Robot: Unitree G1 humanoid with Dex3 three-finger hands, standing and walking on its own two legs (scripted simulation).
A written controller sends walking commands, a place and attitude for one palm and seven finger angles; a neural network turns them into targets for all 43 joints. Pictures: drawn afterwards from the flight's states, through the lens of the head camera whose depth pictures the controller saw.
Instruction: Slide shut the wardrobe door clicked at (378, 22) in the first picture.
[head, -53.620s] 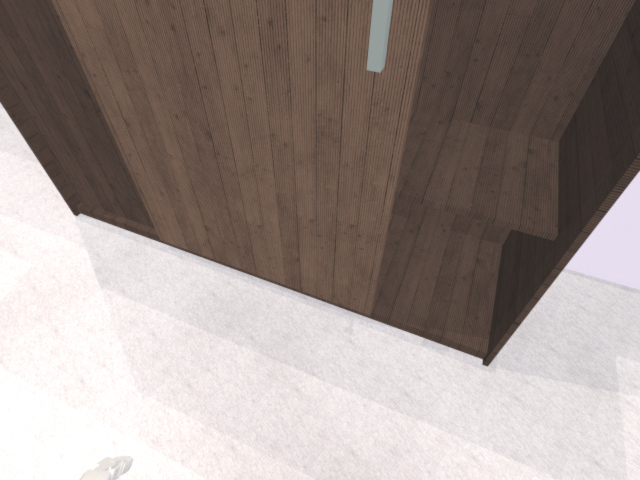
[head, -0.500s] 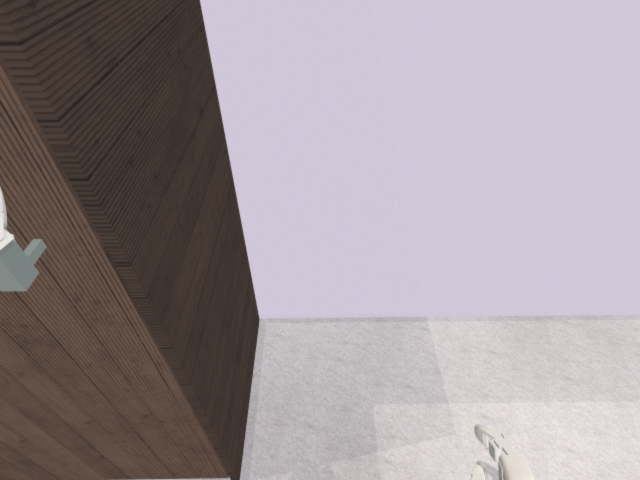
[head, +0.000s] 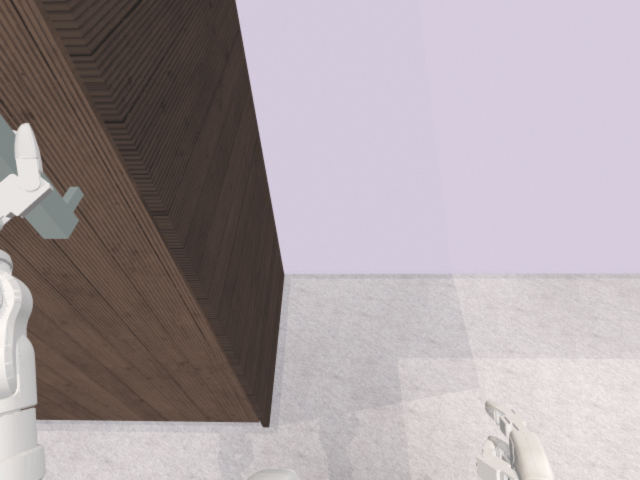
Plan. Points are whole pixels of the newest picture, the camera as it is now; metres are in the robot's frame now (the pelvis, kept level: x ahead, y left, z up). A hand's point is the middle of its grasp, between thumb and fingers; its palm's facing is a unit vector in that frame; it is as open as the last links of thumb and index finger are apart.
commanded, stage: stop walking and hold the door there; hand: left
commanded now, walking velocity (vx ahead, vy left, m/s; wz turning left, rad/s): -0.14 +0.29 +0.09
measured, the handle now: (3, 126) +0.34 +0.29 +0.29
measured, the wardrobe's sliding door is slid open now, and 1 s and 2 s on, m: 0.00 0.00 0.00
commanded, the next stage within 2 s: loosen the grip on the handle in 1.62 s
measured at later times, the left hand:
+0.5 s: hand (17, 175) +0.31 +0.27 +0.27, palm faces +0.30 -0.95 -0.10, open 7.8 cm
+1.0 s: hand (18, 176) +0.31 +0.27 +0.27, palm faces +0.30 -0.95 -0.10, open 7.8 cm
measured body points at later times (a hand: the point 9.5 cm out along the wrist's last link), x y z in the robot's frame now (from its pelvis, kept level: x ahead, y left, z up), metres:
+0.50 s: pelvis -0.02 +0.09 +0.02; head -0.03 +0.09 +0.47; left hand +0.28 +0.32 +0.27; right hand +0.14 -0.11 -0.09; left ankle +0.01 +0.21 -0.72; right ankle +0.00 -0.06 -0.70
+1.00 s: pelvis +0.00 +0.10 +0.02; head -0.02 +0.08 +0.47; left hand +0.28 +0.32 +0.27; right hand +0.18 -0.13 -0.06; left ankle +0.01 +0.21 -0.72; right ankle +0.00 -0.02 -0.72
